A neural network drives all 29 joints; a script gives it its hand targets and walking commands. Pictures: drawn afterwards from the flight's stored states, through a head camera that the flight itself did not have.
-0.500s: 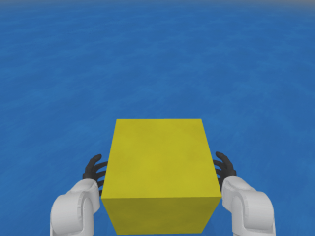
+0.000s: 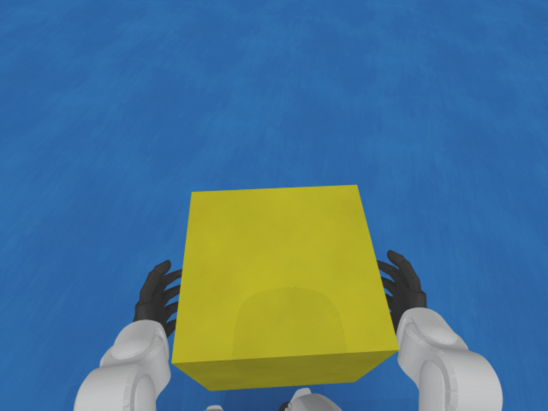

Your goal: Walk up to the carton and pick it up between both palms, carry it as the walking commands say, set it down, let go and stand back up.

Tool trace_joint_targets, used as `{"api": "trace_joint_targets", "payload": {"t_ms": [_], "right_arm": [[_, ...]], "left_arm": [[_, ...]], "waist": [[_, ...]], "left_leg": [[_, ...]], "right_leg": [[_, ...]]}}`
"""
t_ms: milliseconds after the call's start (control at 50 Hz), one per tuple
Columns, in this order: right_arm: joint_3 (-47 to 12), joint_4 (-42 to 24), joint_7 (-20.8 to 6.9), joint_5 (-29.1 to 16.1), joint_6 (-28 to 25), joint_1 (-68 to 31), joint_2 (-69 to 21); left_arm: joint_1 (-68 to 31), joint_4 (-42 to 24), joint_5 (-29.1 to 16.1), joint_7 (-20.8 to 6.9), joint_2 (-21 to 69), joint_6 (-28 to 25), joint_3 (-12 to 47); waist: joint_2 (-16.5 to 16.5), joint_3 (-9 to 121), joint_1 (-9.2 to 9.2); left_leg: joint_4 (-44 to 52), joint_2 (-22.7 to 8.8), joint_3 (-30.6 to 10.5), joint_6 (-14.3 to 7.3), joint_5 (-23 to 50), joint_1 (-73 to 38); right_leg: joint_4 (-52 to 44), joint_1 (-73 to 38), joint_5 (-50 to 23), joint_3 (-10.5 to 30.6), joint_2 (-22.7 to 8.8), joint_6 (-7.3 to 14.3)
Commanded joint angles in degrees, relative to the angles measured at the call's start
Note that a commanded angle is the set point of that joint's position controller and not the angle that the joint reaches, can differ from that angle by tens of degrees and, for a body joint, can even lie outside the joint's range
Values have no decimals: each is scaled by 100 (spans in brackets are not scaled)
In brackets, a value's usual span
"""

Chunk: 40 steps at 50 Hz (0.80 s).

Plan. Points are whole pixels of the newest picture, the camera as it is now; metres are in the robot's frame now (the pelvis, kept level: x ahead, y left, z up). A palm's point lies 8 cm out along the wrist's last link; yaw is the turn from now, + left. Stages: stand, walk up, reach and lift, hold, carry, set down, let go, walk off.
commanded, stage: carry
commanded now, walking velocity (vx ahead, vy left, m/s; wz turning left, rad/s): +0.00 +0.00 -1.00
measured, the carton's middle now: (279, 293) +0.29 -0.01 +0.01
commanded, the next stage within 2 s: none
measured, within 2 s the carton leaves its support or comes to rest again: neither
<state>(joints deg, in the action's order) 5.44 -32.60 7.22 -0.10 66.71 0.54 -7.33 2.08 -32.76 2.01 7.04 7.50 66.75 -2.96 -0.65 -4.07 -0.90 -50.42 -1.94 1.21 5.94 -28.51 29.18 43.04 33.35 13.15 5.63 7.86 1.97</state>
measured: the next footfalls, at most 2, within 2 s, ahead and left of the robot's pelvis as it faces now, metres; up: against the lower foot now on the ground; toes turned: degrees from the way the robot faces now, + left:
left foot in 0.02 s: +0.06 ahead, +0.11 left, +0.00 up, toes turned +0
right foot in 0.30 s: +0.01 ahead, -0.16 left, +0.00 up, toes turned -27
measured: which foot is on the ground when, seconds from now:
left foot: up 0.00-0.00, down 0.02-0.30, up 0.32-0.54, down 0.56-0.86, up 0.88-1.00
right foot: down 0.00-0.02, up 0.04-0.28, down 0.30-0.58, up 0.60-0.84, down 0.86-1.00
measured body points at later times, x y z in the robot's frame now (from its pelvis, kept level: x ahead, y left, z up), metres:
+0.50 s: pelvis -0.06 -0.02 +0.00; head -0.07 -0.02 +0.45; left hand +0.23 -0.03 +0.06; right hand +0.06 -0.29 +0.06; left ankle +0.01 +0.07 -0.68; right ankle -0.03 -0.15 -0.70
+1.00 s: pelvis -0.14 -0.04 +0.00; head -0.15 -0.04 +0.45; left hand +0.11 -0.18 +0.07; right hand -0.17 -0.33 +0.06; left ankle -0.03 +0.03 -0.67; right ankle -0.20 -0.12 -0.70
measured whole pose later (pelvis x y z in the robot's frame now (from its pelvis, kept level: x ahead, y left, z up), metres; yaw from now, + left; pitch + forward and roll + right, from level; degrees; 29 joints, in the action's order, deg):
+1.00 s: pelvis -0.14 -0.04 +0.00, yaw -58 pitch +2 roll -2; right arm 7.6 -31.6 5.7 2.4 69.2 3.1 -7.5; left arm 0.2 -27.1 2.7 7.2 7.4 69.4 -0.7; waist 3.3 2.6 -1.3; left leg -63.6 -11.3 5.8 9.3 -32.9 32.6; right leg 45.8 28.0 20.2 -2.9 3.5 2.9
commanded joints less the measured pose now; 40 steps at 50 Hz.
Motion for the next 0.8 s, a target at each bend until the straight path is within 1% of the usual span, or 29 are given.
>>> {"api": "trace_joint_targets", "payload": {"t_ms": [0,20,40,60,80,100,180,240,260,280,300,320,340,360,400,420,460,500,520,540,560,580,600,620,640,660,680,720,780], "right_arm": [[-4220,-1231,-801,-1796,-376,-2205,-4842],[-4183,-1175,-771,-1751,-367,-2010,-4705],[-4100,-1235,-776,-1635,-393,-1944,-4669],[-4026,-1066,-812,-1557,-357,-1789,-4636],[-4037,-1186,-804,-1530,-343,-1898,-4514],[-3983,-1084,-794,-1483,-329,-1919,-4399],[-3749,-843,-691,-1208,-222,-1911,-4002],[-3660,-585,-645,-1075,-117,-1734,-3835],[-3669,-595,-640,-1057,-78,-1786,-3822],[-3586,-429,-648,-1021,-17,-1758,-3709],[-3583,-373,-667,-1018,27,-1775,-3644],[-3749,-648,-716,-1148,14,-2175,-3740],[-3904,-693,-813,-1376,45,-2498,-3858],[-4009,-848,-873,-1575,63,-2879,-3959],[-4069,-770,-943,-1726,29,-3234,-4276],[-4068,-662,-961,-1725,10,-3173,-4394],[-4236,-702,-968,-1878,-45,-3264,-4728],[-4281,-895,-958,-1998,-132,-3352,-4895],[-4255,-981,-943,-1986,-170,-3227,-4878],[-4196,-911,-932,-1933,-186,-2976,-4899],[-4179,-907,-910,-1871,-202,-2688,-4868],[-4110,-935,-872,-1813,-252,-2558,-4826],[-3982,-935,-843,-1657,-291,-2406,-4874],[-3866,-982,-828,-1600,-283,-2397,-4867],[-3799,-1064,-790,-1512,-259,-2304,-4726],[-3756,-1017,-766,-1442,-256,-2163,-4572],[-3734,-976,-730,-1395,-262,-2129,-4428],[-3600,-1001,-669,-1268,-193,-1934,-4092],[-3510,-837,-604,-1057,-112,-1554,-3941]], "left_arm": [[-2685,-1767,-1818,-648,4696,-325,4267],[-2609,-1784,-1837,-617,4601,-282,4309],[-2920,-1996,-1919,-651,4474,-249,4467],[-2966,-1933,-1887,-670,4476,-208,4552],[-2962,-1883,-1943,-695,4481,-187,4521],[-2893,-1766,-1963,-717,4440,-161,4490],[-2784,-1386,-1938,-777,4239,-18,4413],[-2714,-979,-1880,-785,4127,81,4266],[-2713,-816,-1872,-806,4175,119,4246],[-2629,-586,-1798,-812,4146,154,4152],[-2428,-333,-1683,-827,4042,186,3990],[-2374,-199,-1663,-862,4268,157,3938],[-2258,-24,-1527,-857,4408,133,3809],[-2269,-92,-1472,-845,4474,113,3740],[-2670,-273,-1425,-813,4723,10,3695],[-2823,-376,-1432,-793,4776,-45,3698],[-3020,-780,-1505,-745,4855,-155,3750],[-3133,-1090,-1576,-705,4971,-226,3859],[-3094,-1232,-1599,-686,4947,-240,3915],[-3150,-1317,-1618,-672,4895,-218,4001],[-3265,-1430,-1655,-674,4827,-194,4075],[-3361,-1603,-1764,-679,4768,-150,4268],[-3728,-1912,-1944,-720,4801,-126,4454],[-3865,-2006,-2073,-697,4881,-93,4595],[-3592,-1826,-2132,-691,4919,-60,4519],[-3309,-1683,-2133,-694,4832,-30,4458],[-3068,-1531,-2111,-719,4717,-18,4373],[-2727,-1271,-2083,-747,4536,50,4270],[-2615,-1015,-2081,-764,4440,155,4251]], "waist": [[43,3648,-99],[2188,3598,-36],[2440,3368,-80],[1740,3100,-10],[1060,2924,13],[862,2819,-6],[1376,2440,4],[1589,2269,-12],[1118,2282,72],[452,2207,168],[-1111,2001,177],[-1962,2092,112],[-1245,1860,131],[-916,1921,152],[-1107,2402,174],[-1385,2484,171],[-1335,2627,186],[-1011,2725,194],[-950,2844,165],[-621,2911,48],[624,3004,-82],[3021,2894,-79],[2577,2527,-63],[1761,2341,11],[965,2405,31],[764,2561,22],[821,2567,34],[1103,2595,-19],[1582,2574,-84]], "left_leg": [[2786,-494,-405,-512,862,-3123],[2754,-2324,-2316,-1134,3013,-3927],[2523,-3109,-2257,-1901,4137,-3536],[2453,-2853,-1612,-1813,4166,-3086],[2230,-2701,-1183,-1668,4760,-3142],[2125,-2463,-798,-1424,4775,-3110],[2024,-2116,570,-841,3978,-2133],[1585,-2206,1058,-479,3328,-1586],[984,-2148,1278,-321,2792,-1165],[121,-1959,1361,-85,2039,-440],[-1057,-1434,1352,177,-527,1083],[-1973,-860,909,365,-1764,1561],[-2144,-837,350,431,-1373,1222],[-2130,-819,234,402,-1162,1030],[-1648,-668,226,288,-481,818],[-1305,-608,218,229,-167,709],[-699,-463,168,127,91,460],[239,-173,229,12,179,-275],[962,-34,273,-99,203,-964],[2293,-77,343,-278,206,-2008],[3528,-1253,-801,-624,-318,-2926],[3915,-2994,-2593,-1357,-711,-2564],[3774,-3108,-1876,-1786,-429,-1671],[3673,-2899,-1390,-1677,189,-1546],[3279,-2814,-918,-1550,1250,-1870],[2820,-2577,-435,-1322,2171,-2139],[2517,-2420,11,-1134,2904,-2114],[2180,-2243,856,-820,3756,-2037],[1645,-2345,1289,-583,3624,-2051]], "right_leg": [[-578,-423,-1079,932,-882,-157],[989,893,1296,-150,-135,-414],[2235,1323,2255,-616,-569,-521],[2781,1076,1858,-373,-813,-429],[2767,1100,1636,-371,-938,-401],[2374,1057,1402,-417,-1092,-389],[898,-236,1072,-1111,-886,-340],[-153,-1115,985,-1521,-657,-326],[-815,-1773,671,-1426,-619,-300],[-1439,-2459,144,-814,-778,-112],[-1722,-3160,-1458,1090,-1833,369],[-1814,-2866,-2809,2398,-2665,941],[-1915,-2086,-3102,2406,-2469,1296],[-1974,-1769,-2482,2130,-2270,1175],[-2189,-1573,-464,1737,-2082,913],[-2209,-1537,47,1622,-2012,832],[-2221,-1545,368,1677,-1860,699],[-2335,-1240,481,1760,-1662,541],[-2351,-931,554,1626,-1475,351],[-2270,-358,840,1119,-1024,-113],[-1045,481,1074,109,-370,-594],[1386,1152,1954,-847,-102,-495],[2577,913,1748,-728,-773,-452],[3185,761,1349,-527,-873,-374],[3309,832,1135,-531,-986,-401],[2758,695,1061,-584,-1063,-367],[2148,407,1159,-717,-1093,-339],[1014,-300,1471,-1232,-830,-261],[-29,-930,1253,-1758,-613,-291]]}}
